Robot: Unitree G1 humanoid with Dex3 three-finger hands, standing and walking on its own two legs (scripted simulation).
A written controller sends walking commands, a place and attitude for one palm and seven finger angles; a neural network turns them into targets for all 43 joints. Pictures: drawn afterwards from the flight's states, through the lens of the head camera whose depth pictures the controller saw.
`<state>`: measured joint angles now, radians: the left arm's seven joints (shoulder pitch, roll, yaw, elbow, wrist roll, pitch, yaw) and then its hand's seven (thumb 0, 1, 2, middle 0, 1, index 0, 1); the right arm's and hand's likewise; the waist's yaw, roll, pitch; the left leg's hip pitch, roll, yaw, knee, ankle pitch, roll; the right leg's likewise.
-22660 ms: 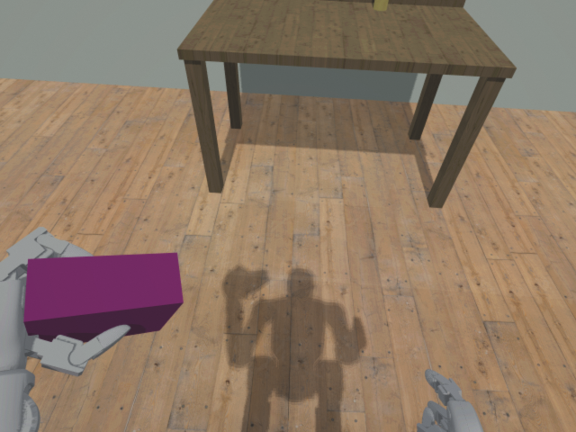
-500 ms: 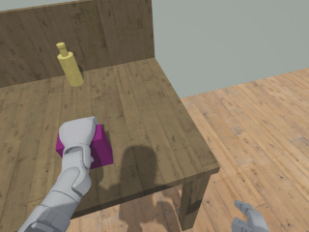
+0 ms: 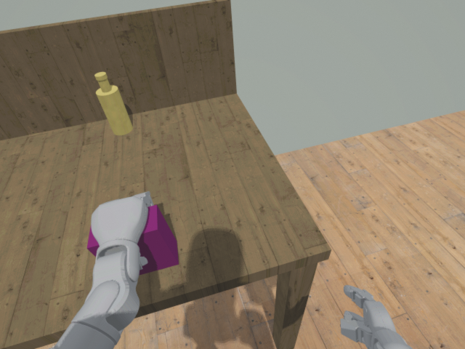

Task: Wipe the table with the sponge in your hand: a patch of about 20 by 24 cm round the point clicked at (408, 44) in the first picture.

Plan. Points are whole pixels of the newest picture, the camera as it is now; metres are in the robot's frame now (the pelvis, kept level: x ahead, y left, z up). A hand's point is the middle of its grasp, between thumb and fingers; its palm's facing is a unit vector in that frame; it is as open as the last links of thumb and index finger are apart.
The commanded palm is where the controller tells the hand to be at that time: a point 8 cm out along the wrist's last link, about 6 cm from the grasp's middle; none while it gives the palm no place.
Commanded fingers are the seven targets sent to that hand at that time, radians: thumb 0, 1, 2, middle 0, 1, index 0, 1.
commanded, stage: slide across to the third lane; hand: left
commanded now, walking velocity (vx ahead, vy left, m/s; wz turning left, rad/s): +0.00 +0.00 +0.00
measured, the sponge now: (141, 249) +0.29 +0.22 +0.01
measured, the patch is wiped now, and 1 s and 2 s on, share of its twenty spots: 0.70 0.85 0.85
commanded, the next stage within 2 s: wipe forward along the third lane in 0.86 s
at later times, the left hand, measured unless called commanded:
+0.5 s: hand (144, 237) +0.29 +0.20 +0.05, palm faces -0.01 -0.04 -1.00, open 9.9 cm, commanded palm +0.27 +0.16 +0.10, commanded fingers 0.00 0.10 1.30 -1.20 -1.60 -1.20 -1.60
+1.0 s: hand (175, 228) +0.31 +0.15 +0.06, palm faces -0.01 -0.02 -1.00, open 9.9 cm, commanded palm +0.29 +0.13 +0.10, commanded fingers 0.00 0.10 1.30 -1.20 -1.60 -1.20 -1.60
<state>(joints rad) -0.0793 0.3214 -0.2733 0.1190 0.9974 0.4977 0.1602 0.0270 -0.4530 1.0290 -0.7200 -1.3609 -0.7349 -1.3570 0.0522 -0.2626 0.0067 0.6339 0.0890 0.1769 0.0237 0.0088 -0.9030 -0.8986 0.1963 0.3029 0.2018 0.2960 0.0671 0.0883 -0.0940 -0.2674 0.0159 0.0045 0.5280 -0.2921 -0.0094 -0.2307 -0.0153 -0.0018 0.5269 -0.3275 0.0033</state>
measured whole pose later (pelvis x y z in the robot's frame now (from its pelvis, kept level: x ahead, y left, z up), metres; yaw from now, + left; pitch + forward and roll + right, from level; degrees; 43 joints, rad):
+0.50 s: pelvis -0.01 +0.00 +0.00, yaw +1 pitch +1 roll +0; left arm -0.17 0.30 -0.37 0.20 1.00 0.50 0.13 0.01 -0.46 1.03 -0.72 -1.36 -0.74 -1.35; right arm 0.03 -0.26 -0.01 0.68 0.08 0.16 0.02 0.01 -0.90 -0.90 0.20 0.30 0.20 0.30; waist 0.09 0.10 -0.08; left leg -0.27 0.01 -0.02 0.52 -0.27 -0.01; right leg -0.22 -0.02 -0.02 0.53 -0.32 0.00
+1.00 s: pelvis -0.03 -0.02 +0.00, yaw +1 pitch +1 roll +1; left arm -0.41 0.18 -0.45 0.52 0.96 0.53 0.20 0.00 -0.47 1.04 -0.73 -1.36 -0.75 -1.34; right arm 0.03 -0.24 -0.01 0.73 0.09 0.17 0.03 0.01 -0.90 -0.90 0.20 0.30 0.20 0.30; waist 0.07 0.09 -0.10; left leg -0.30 0.02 -0.03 0.53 -0.25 -0.03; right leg -0.27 -0.01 -0.03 0.56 -0.31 -0.02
